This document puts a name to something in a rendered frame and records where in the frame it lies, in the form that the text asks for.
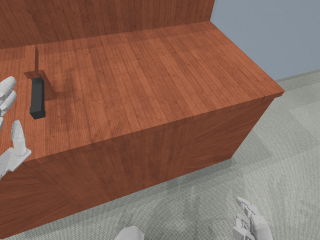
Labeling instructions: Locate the robot left hand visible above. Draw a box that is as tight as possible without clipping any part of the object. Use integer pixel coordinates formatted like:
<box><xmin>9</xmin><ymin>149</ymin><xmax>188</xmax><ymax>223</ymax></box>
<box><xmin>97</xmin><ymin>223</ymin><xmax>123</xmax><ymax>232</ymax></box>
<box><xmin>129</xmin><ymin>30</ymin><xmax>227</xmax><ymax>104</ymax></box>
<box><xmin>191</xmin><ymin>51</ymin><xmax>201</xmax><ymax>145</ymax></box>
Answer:
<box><xmin>0</xmin><ymin>76</ymin><xmax>32</xmax><ymax>180</ymax></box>

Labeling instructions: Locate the counter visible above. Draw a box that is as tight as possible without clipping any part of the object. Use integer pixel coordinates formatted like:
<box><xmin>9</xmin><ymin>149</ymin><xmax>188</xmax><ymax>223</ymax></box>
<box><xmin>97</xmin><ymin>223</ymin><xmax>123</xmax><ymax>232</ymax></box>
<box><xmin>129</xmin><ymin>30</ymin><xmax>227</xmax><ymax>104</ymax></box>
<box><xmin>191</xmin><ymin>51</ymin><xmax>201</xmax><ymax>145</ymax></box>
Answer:
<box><xmin>0</xmin><ymin>0</ymin><xmax>285</xmax><ymax>240</ymax></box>

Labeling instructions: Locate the left robot thigh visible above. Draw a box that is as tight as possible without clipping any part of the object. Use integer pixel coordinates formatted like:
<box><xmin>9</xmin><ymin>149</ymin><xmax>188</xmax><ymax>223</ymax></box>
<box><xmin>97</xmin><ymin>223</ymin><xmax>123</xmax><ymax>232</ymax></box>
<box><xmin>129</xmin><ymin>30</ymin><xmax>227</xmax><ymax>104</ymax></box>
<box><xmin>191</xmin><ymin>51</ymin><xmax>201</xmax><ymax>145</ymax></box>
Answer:
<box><xmin>114</xmin><ymin>227</ymin><xmax>145</xmax><ymax>240</ymax></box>

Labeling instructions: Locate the robot right hand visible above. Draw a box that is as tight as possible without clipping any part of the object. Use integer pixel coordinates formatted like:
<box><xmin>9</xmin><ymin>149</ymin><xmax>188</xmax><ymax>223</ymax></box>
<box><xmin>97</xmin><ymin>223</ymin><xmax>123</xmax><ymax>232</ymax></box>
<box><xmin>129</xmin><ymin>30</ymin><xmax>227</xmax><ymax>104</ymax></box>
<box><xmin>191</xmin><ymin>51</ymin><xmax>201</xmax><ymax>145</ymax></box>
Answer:
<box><xmin>233</xmin><ymin>196</ymin><xmax>273</xmax><ymax>240</ymax></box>

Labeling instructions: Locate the tap lever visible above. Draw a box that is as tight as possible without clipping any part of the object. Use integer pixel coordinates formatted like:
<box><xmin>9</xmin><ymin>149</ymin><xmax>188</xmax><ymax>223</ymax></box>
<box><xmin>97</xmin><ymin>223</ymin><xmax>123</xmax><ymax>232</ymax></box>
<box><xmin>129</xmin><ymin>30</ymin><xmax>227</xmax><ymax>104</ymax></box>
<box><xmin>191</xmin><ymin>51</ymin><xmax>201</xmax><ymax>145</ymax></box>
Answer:
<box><xmin>29</xmin><ymin>73</ymin><xmax>46</xmax><ymax>120</ymax></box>

